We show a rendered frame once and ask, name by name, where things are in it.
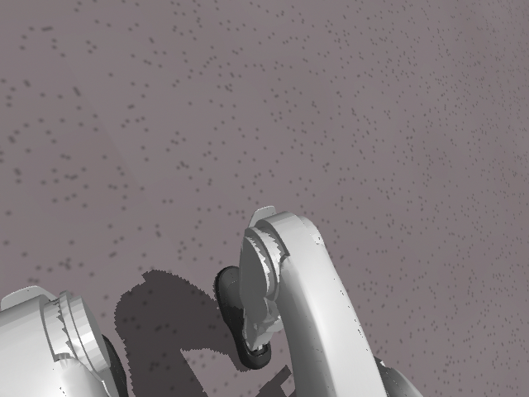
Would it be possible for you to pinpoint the right robot foot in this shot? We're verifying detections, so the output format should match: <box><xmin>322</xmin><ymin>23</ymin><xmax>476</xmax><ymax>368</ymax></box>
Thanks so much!
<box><xmin>215</xmin><ymin>266</ymin><xmax>271</xmax><ymax>370</ymax></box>

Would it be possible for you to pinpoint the right robot hand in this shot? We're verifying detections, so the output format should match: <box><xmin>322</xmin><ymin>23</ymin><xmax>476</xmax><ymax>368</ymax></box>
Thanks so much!
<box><xmin>374</xmin><ymin>356</ymin><xmax>423</xmax><ymax>397</ymax></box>

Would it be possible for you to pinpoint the left robot foot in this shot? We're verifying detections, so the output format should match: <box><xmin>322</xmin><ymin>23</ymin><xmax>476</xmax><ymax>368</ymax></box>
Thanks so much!
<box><xmin>102</xmin><ymin>335</ymin><xmax>129</xmax><ymax>397</ymax></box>

